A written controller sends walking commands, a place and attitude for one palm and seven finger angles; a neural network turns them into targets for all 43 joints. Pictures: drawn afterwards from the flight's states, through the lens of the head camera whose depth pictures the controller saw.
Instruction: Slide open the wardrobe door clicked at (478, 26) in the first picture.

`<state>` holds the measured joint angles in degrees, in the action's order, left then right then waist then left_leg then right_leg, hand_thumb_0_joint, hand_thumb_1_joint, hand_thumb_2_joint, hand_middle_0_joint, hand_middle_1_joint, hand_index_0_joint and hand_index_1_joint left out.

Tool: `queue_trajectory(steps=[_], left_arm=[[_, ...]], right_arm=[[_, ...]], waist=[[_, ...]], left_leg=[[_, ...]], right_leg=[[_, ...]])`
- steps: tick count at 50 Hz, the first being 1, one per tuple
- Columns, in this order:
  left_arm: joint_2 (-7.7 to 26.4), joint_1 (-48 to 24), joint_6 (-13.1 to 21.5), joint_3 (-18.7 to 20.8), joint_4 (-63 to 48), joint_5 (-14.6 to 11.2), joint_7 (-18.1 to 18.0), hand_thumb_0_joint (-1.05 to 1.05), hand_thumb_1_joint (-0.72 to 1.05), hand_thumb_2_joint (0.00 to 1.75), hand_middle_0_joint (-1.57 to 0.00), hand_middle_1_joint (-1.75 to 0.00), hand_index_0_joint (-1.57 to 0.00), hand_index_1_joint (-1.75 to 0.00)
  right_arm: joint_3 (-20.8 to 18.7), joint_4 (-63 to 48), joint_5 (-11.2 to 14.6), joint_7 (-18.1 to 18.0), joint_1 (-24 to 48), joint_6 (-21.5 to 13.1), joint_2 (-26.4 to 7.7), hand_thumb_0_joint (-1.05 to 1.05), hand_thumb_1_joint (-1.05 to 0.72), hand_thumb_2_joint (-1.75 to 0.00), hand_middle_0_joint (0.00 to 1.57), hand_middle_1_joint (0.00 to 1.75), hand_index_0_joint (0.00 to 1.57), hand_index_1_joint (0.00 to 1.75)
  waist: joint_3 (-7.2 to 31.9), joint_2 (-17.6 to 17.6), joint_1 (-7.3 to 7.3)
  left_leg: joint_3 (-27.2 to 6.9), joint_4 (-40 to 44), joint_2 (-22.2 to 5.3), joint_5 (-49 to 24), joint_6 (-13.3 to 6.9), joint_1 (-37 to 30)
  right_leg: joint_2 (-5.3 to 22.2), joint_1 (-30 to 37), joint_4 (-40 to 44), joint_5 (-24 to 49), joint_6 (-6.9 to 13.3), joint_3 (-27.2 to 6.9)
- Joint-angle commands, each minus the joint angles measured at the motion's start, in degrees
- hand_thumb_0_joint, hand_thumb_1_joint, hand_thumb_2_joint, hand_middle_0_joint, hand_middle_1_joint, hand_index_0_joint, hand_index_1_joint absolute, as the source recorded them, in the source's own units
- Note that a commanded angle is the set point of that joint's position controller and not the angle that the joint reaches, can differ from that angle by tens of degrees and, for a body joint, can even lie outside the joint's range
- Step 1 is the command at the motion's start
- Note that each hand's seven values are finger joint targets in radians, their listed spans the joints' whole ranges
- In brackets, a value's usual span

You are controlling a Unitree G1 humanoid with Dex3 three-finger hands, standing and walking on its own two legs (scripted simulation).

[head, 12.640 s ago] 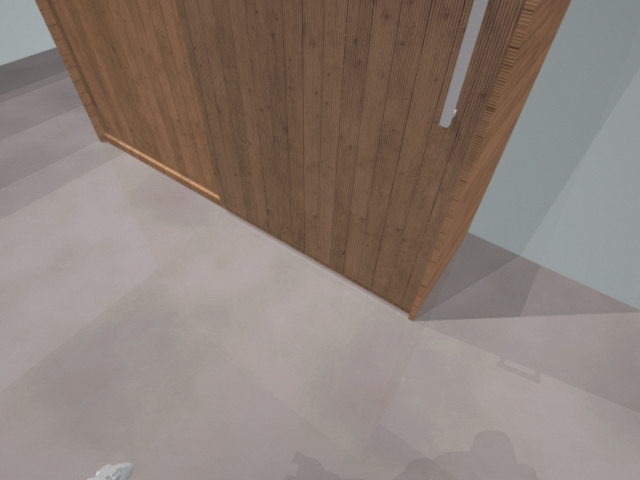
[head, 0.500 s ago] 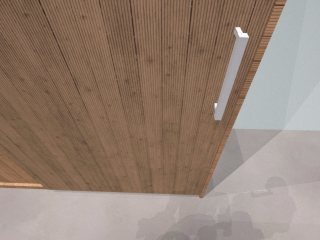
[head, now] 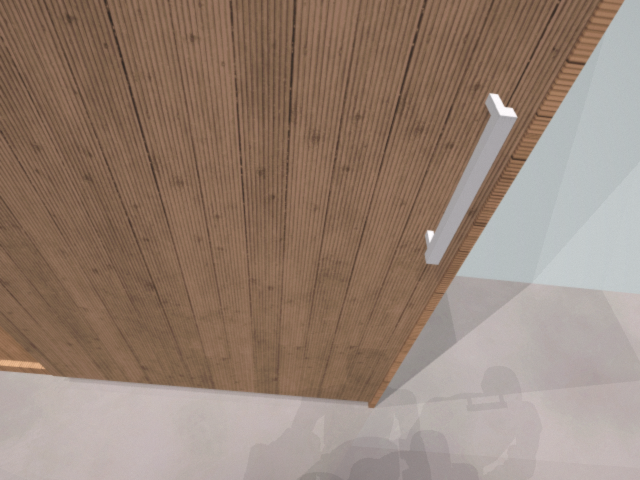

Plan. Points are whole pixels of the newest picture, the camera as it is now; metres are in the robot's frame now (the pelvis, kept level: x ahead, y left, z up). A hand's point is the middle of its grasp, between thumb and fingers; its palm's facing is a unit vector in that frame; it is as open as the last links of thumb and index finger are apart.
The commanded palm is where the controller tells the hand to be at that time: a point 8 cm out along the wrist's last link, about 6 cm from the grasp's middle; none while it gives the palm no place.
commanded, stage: come to a stop and stand still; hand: right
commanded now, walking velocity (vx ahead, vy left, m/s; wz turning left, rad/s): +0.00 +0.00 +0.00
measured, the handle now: (459, 189) +0.45 -0.14 +0.16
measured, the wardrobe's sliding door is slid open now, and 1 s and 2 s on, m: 0.00 0.00 0.00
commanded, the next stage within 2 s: look again from close up in 0.74 s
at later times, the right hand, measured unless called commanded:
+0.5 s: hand out of the picture +0.05 -0.15 -0.16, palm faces +0.04 +0.97 -0.24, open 7.3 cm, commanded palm none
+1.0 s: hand out of the picture +0.02 -0.14 -0.17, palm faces +0.05 +0.98 -0.21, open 7.3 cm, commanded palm none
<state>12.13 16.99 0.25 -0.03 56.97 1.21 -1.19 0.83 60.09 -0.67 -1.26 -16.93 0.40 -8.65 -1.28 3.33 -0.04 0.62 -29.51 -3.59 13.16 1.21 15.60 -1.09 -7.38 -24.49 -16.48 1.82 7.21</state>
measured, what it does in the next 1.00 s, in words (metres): stands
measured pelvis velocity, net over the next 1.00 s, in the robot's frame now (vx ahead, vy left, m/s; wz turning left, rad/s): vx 0.02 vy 0.04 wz -0.03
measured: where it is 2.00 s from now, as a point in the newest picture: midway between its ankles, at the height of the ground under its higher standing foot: outside the picture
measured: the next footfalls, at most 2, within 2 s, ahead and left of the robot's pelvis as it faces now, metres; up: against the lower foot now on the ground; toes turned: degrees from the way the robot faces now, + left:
none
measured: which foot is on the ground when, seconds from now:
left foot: down 0.00-1.00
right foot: down 0.00-1.00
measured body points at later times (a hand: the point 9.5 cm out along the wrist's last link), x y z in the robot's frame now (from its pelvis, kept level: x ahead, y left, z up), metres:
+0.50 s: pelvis +0.02 +0.04 +0.00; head +0.04 +0.06 +0.45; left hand +0.02 +0.25 -0.17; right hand +0.05 -0.20 -0.14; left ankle +0.03 +0.13 -0.74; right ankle -0.03 -0.09 -0.74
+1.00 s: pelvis +0.02 +0.04 +0.00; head +0.03 +0.05 +0.45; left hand +0.02 +0.25 -0.16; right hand +0.02 -0.19 -0.15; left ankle +0.03 +0.13 -0.74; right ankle -0.03 -0.09 -0.74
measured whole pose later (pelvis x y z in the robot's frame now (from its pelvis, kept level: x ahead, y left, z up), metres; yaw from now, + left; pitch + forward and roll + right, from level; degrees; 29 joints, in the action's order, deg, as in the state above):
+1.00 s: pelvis +0.02 +0.04 +0.00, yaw -2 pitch -1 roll +0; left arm 8.2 16.9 0.9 -0.6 64.2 1.1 -2.0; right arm 0.3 64.2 -0.4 -1.7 -15.4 -0.8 -8.8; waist -2.2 0.7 -0.2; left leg 4.0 -24.9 0.2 12.9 -2.1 11.1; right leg 2.8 -4.5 -21.7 -16.0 -1.8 4.4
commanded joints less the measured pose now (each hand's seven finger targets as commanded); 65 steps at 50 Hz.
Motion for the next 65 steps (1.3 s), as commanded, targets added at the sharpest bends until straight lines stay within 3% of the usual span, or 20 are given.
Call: queue_trajectory(steps=[1, 6, 15, 24, 31, 44, 49, 54, 60, 65], left_arm=[[4.21, 2.53, 1.68, 0.67, -0.98, -0.31, -0.34, 0.00, 0.90, 0.90, -0.20, -0.30, -0.20, -0.30], [3.25, 3.38, 1.76, 0.41, 1.26, -0.29, -0.56, 0.00, 0.90, 0.90, -0.20, -0.30, -0.20, -0.30], [2.26, 4.50, 1.58, 0.30, 3.94, -0.27, -0.66, 0.00, 0.90, 0.90, -0.20, -0.30, -0.20, -0.30], [1.78, 4.64, 1.53, 0.38, 5.16, -0.31, -0.83, 0.00, 0.90, 0.90, -0.20, -0.30, -0.20, -0.30], [1.61, 4.31, 1.44, 0.48, 5.49, -0.35, -0.91, 0.00, 0.90, 0.90, -0.20, -0.30, -0.20, -0.30], [1.15, 4.42, 1.44, 0.42, 6.23, -0.37, -1.04, 0.00, 0.90, 0.90, -0.20, -0.30, -0.20, -0.30], [1.11, 4.85, 1.67, 0.30, 6.43, -0.41, -1.07, 0.00, 0.90, 0.90, -0.20, -0.30, -0.20, -0.30], [0.74, 5.25, 1.72, 0.32, 6.74, -0.40, -1.10, 0.00, 0.90, 0.90, -0.20, -0.30, -0.20, -0.30], [0.29, 5.71, 1.70, 0.16, 7.12, -0.39, -1.09, 0.00, 0.90, 0.90, -0.20, -0.30, -0.20, -0.30], [0.10, 6.06, 1.76, 0.25, 7.21, -0.40, -1.11, 0.00, 0.90, 0.90, -0.20, -0.30, -0.20, -0.30]], right_arm=[[-1.40, -2.15, -0.05, -0.48, -0.23, -1.63, -7.93, 0.00, -0.90, -0.90, 0.20, 0.30, 0.20, 0.30], [-1.48, -0.96, 0.03, -0.59, 0.06, -1.72, -7.70, 0.00, -0.90, -0.90, 0.20, 0.30, 0.20, 0.30], [-1.57, 0.12, 0.10, -0.66, 0.68, -2.11, -7.55, 0.00, -0.90, -0.90, 0.20, 0.30, 0.20, 0.30], [-1.67, 0.72, 0.12, -0.69, 0.80, -2.26, -7.28, 0.00, -0.90, -0.90, 0.20, 0.30, 0.20, 0.30], [-1.75, 1.31, 0.11, -0.73, 0.08, -2.46, -7.31, 0.00, -0.90, -0.90, 0.20, 0.30, 0.20, 0.30], [-1.55, 2.02, 0.08, -0.65, -0.79, -2.25, -6.42, 0.00, -0.90, -0.90, 0.20, 0.30, 0.20, 0.30], [-1.61, 2.11, 0.10, -0.62, -1.20, -2.26, -6.33, 0.00, -0.90, -0.90, 0.20, 0.30, 0.20, 0.30], [-1.63, 2.23, 0.04, -0.66, -1.24, -2.23, -5.88, 0.00, -0.90, -0.90, 0.20, 0.30, 0.20, 0.30], [-1.56, 2.29, 0.07, -0.65, -1.40, -1.96, -5.48, 0.00, -0.90, -0.90, 0.20, 0.30, 0.20, 0.30], [-1.59, 2.36, 0.11, -0.66, -1.68, -2.06, -5.25, 0.00, -0.90, -0.90, 0.20, 0.30, 0.20, 0.30]], waist=[[-0.62, -3.93, 0.45], [-1.13, -2.61, 0.15], [-1.30, -5.35, 0.15], [-1.04, -3.66, 0.20], [-0.49, -4.76, 0.23], [-2.89, -3.41, 0.05], [-1.92, -2.86, -0.05], [-3.04, -4.07, -0.17], [-4.74, -3.04, -0.31], [-3.62, -3.88, -0.27]], left_leg=[[-4.64, 4.65, -3.02, -8.71, -3.56, -2.43], [-4.22, 4.69, -3.08, -10.95, -3.85, -4.18], [-4.08, 6.26, -3.60, -13.23, -4.25, -5.66], [-3.82, 7.14, -3.35, -14.99, -4.34, -6.47], [-4.21, 7.97, -3.42, -16.52, -4.31, -7.14], [-3.86, 9.45, -2.77, -11.57, -4.12, -5.78], [-3.54, 9.08, -2.71, -11.67, -4.08, -6.58], [-2.98, 8.91, -2.71, -11.29, -4.03, -6.44], [-3.07, 9.10, -2.49, -7.81, -3.94, -5.27], [-3.24, 8.96, -2.56, -8.19, -3.99, -5.56]], right_leg=[[6.94, -2.73, 5.74, 7.69, 0.17, -7.08], [7.13, -3.14, 5.82, 9.12, -0.18, -6.63], [7.01, -2.86, 5.26, 8.46, -0.87, -6.07], [7.40, -1.77, 5.32, 9.53, -1.26, -5.46], [7.37, -1.00, 5.07, 9.36, -1.46, -5.20], [7.61, -1.62, 6.01, 8.00, -1.43, -5.51], [7.80, -1.51, 6.19, 8.79, -1.33, -5.66], [7.87, -2.34, 6.62, 8.52, -1.23, -5.80], [7.81, -3.53, 7.10, 7.18, -1.05, -6.16], [7.73, -3.01, 6.73, 7.38, -0.90, -6.26]])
